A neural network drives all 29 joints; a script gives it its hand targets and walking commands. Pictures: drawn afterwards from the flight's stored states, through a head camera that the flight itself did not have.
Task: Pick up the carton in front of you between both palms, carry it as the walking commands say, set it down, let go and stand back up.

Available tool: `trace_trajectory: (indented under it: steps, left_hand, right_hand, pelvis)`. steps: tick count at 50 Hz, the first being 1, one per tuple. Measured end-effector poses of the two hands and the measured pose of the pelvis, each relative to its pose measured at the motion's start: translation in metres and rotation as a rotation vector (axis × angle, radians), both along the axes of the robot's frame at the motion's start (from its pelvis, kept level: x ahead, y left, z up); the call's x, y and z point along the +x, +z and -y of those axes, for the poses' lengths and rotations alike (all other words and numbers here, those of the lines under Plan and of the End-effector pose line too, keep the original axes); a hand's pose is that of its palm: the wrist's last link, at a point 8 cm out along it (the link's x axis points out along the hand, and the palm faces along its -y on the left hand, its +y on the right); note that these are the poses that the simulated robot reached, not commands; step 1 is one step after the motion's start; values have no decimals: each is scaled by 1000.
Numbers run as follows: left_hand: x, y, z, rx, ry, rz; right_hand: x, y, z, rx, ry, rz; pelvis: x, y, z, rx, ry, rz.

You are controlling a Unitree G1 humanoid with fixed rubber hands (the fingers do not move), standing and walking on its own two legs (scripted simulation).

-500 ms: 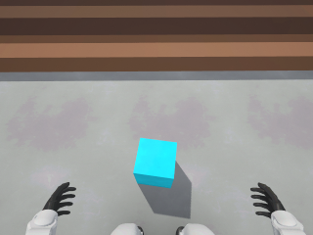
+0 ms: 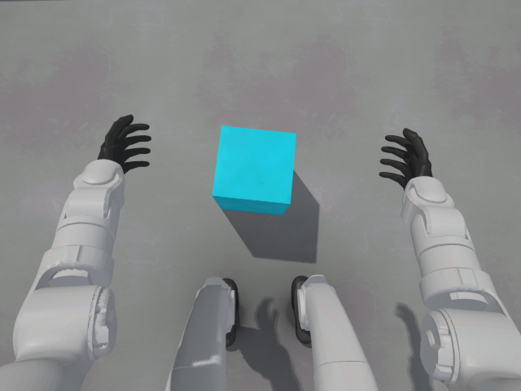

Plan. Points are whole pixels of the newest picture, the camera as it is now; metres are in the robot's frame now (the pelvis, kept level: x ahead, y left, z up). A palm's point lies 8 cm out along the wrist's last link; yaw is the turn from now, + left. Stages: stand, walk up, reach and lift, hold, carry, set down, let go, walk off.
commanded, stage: reach and lift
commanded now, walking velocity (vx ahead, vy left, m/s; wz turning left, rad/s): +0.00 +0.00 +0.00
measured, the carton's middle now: (254, 175) +0.53 +0.01 -0.56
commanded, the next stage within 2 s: none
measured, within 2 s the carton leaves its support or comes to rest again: neither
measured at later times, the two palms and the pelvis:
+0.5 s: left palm (155, 103) +0.56 +0.20 -0.16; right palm (358, 124) +0.52 -0.18 -0.16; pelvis +0.00 +0.00 -0.03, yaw -1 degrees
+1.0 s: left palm (183, 156) +0.54 +0.20 -0.40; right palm (330, 166) +0.50 -0.18 -0.40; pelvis -0.04 -0.01 -0.24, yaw -2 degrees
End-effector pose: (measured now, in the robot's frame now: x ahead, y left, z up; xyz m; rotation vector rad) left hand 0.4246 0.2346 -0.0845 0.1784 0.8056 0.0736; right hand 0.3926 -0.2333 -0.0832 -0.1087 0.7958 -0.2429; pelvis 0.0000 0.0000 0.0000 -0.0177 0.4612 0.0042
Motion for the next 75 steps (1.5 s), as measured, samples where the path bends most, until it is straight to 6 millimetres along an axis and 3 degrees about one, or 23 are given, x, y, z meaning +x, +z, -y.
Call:
trace_trajectory:
  steps: [5,10,16,21,26,31,42,48,55,64,69,75]
  left_hand:
    - [41,-9,11,-31,-11,36]
    - [79,-16,21,-64,-22,76]
    - [119,-32,30,-93,-36,123]
    - [137,-52,33,-94,-41,144]
    - [138,-79,37,-98,-33,137]
    - [129,-123,44,-99,-18,106]
    - [113,-253,37,-67,19,109]
    - [113,-302,35,-71,13,130]
    - [115,-344,42,-87,4,107]
    - [112,-403,47,-78,-6,62]
    - [118,-414,49,-82,-10,82]
    - [123,-408,52,-89,-20,110]
  right_hand:
    - [36,-11,-17,22,-18,38]
    - [71,-21,-33,45,-33,80]
    - [109,-38,-48,62,-41,134]
    - [124,-56,-53,59,-40,157]
    - [124,-84,-53,66,-43,145]
    - [117,-127,-52,68,-45,118]
    - [110,-252,-52,69,-21,106]
    - [110,-300,-52,68,-20,115]
    - [109,-344,-53,80,-24,88]
    - [107,-400,-56,97,-13,54]
    - [110,-412,-56,89,-12,60]
    - [114,-408,-63,90,-6,86]
  pelvis:
    - [-20,-13,-2,-4,4,-70]
    - [-28,-24,-3,-8,7,-145]
    - [-24,-30,-4,-15,9,-230]
    - [-9,-29,-5,-21,9,-299]
    - [6,-35,-4,-24,7,-374]
    - [13,-61,-1,-25,3,-443]
    - [-9,-172,8,-21,-9,-448]
    - [-30,-230,9,-31,-9,-371]
    - [-46,-272,6,-39,-14,-280]
    - [-47,-301,1,-35,-23,-189]
    - [-41,-311,1,-35,-27,-164]
    - [-37,-317,1,-37,-31,-163]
